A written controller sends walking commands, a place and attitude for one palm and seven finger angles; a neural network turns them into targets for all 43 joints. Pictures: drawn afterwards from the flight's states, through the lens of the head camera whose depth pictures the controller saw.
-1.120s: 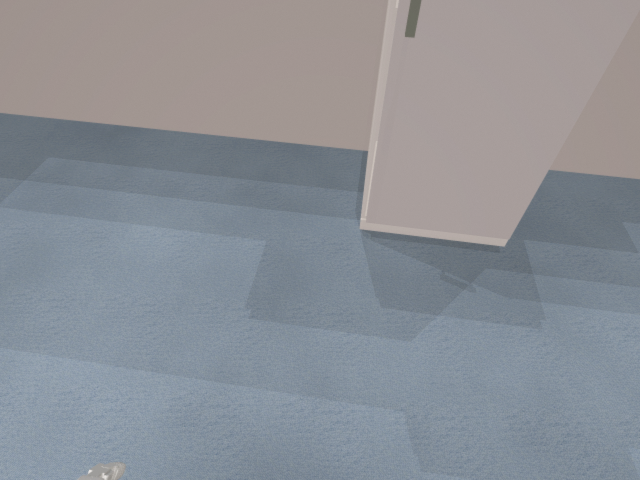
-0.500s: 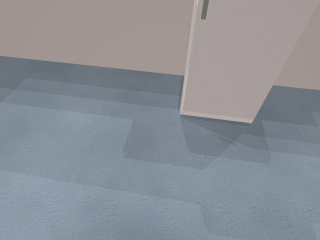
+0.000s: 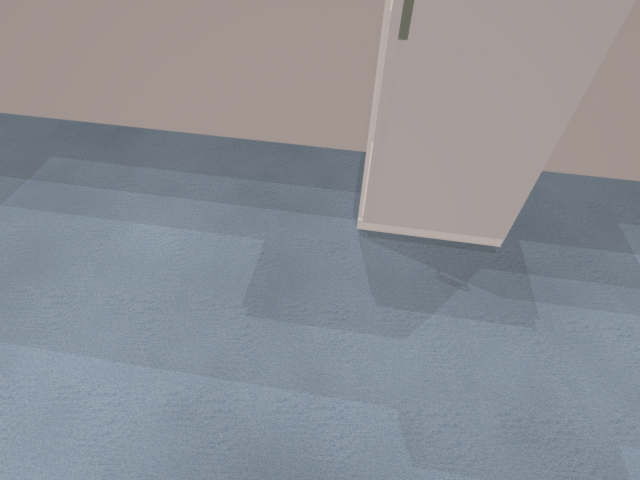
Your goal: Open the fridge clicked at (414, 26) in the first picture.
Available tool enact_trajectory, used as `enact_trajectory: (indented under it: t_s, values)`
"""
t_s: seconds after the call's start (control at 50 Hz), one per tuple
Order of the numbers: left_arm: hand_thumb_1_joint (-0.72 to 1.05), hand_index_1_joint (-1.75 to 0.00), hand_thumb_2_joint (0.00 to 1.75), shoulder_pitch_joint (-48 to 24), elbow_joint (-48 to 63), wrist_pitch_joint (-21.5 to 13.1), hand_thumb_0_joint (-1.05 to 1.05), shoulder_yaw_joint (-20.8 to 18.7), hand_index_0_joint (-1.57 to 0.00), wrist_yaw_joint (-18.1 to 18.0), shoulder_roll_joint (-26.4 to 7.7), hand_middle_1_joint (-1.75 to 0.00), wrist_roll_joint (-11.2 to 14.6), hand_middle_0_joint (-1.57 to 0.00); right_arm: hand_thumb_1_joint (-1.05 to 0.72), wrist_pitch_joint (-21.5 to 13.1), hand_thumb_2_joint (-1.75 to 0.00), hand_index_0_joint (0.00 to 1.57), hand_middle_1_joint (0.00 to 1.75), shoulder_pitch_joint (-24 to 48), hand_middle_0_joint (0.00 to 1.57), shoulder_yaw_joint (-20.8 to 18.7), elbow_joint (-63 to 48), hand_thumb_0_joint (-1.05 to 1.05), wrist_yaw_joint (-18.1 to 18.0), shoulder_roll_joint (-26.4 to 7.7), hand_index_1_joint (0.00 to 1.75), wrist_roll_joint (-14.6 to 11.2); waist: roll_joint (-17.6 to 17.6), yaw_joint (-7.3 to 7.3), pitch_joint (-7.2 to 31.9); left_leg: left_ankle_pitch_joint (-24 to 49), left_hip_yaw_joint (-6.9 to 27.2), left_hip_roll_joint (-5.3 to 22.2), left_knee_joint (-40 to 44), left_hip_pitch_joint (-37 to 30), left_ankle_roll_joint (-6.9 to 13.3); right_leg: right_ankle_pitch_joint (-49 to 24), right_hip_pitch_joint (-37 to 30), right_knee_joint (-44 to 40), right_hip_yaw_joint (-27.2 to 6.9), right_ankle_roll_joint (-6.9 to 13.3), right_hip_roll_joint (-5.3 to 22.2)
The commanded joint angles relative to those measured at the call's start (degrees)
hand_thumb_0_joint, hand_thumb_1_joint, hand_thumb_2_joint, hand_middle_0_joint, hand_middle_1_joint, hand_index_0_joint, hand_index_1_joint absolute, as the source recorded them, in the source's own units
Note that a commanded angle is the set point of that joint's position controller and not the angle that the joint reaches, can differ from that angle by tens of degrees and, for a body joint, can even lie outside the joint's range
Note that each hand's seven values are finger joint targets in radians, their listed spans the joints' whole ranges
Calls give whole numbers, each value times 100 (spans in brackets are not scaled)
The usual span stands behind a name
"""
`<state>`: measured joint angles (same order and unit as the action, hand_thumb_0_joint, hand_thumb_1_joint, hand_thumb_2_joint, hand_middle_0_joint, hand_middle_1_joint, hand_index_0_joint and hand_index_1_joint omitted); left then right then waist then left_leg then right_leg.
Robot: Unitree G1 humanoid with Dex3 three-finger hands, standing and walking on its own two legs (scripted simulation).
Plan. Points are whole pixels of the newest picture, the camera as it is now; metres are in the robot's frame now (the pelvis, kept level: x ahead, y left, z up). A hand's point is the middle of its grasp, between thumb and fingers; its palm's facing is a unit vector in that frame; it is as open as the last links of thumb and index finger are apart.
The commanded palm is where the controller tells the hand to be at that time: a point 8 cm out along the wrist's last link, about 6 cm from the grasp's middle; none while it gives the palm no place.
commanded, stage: look at it before walking up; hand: left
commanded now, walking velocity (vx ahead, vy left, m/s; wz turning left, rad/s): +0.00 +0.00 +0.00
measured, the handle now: out of the picture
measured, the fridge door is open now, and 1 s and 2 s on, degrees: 0 0 0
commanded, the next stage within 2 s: walk to a spot facing it in 0.32 s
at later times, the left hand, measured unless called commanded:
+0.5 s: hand out of the picture +0.08 +0.25 -0.15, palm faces -0.02 -0.94 -0.34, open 7.4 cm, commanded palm none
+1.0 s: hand out of the picture +0.13 +0.13 -0.17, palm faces -0.18 -0.96 -0.20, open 7.4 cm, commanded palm none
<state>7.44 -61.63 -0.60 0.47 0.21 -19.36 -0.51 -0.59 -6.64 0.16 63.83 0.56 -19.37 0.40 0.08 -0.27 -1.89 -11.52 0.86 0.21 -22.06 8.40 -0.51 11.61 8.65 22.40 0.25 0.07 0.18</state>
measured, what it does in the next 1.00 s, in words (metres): walks ahead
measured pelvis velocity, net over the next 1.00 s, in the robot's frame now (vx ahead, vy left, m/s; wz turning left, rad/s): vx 0.11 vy -0.05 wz -0.25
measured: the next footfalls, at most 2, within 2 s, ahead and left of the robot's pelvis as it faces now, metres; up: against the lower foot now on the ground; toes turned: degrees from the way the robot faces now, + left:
left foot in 1.28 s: +0.41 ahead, +0.04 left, +0.00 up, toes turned -17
right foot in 1.70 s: +0.41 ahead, -0.27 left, +0.00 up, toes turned -47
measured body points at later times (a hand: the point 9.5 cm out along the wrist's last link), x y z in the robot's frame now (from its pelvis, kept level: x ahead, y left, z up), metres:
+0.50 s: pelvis +0.01 +0.00 +0.00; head +0.01 +0.00 +0.45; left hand +0.08 +0.30 -0.13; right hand +0.09 -0.30 -0.13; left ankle +0.01 +0.13 -0.74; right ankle +0.01 -0.12 -0.74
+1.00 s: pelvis +0.11 -0.05 -0.01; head +0.13 -0.07 +0.44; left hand +0.14 +0.18 -0.15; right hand +0.09 -0.30 -0.16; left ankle +0.16 +0.09 -0.67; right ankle +0.05 -0.12 -0.74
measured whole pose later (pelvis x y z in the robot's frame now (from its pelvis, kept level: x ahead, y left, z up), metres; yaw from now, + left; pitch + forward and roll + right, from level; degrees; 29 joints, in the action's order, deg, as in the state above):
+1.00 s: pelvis +0.11 -0.05 -0.01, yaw -14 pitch +0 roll +1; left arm 22.0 -57.9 -3.0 -2.0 0.6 -9.0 -1.2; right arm -0.1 -12.7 -3.1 59.0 0.9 -12.8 1.3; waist -1.2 0.9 -2.7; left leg -17.0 -3.7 6.9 -63.1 31.4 -3.4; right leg 17.2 9.0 26.2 0.8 4.2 -3.1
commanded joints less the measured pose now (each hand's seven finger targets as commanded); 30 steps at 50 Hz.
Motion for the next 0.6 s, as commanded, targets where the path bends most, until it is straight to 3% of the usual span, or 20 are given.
enact_trajectory:
  t_s: [0.0, 0.16, 0.4, 0.46, 0.52, 0.58]
  values:
    - [90, -30, 90, -248, 347, -96, 0, -253, -20, -82, -1185, -30, -17, -20, -90, -128, -90, 20, 30, 295, 20, -209, -389, 0, -108, -1165, 30, 12, -30, 35, 250, 499, 541, 611, 422, 80, 204, -281, 13, -449, -627, 171, 687]
    - [90, -30, 90, -218, 335, -106, 0, -256, -20, -83, -1185, -30, -14, -20, -90, -132, -90, 20, 30, 315, 20, -207, -411, 0, -116, -1179, 30, -1, 7, 43, 397, 737, 543, 632, 392, -64, 207, -596, -92, -420, -585, 169, 690]
    - [90, -30, 90, -205, 290, -102, 0, -251, -20, -87, -1202, -30, -16, -20, -90, -131, -90, 20, 30, 345, 20, -203, -377, 0, -123, -1189, 30, -2, 35, 46, 316, 796, 514, 650, 465, -119, 197, -700, -114, -463, -579, 159, 695]
    - [90, -30, 90, 247, 165, 61, 0, -145, -20, -86, -531, -30, -28, -20, -90, -15, -90, 20, 30, -114, 20, -70, -243, 0, -112, -506, 30, 56, 17, 38, 314, -183, 231, 618, 217, -157, 79, 334, 136, -404, -722, 120, 573]
    - [90, -30, 90, 397, 357, 170, 0, -240, -20, 16, -585, -30, -68, -20, -90, 43, -90, 20, 30, -263, 20, -161, -403, 0, -113, -588, 30, 92, 107, 46, -359, -1742, 201, 635, 191, 397, 144, 1757, 807, -359, -1021, 241, 399]
    - [90, -30, 90, 585, 637, 164, 0, -352, -20, 88, -508, -30, -88, -20, -90, 3, -90, 20, 30, -517, 20, -284, -601, 0, -128, -690, 30, 92, -99, 0, -533, -2417, 436, 886, 216, 384, 328, 2143, 1389, 185, -1016, 322, 160]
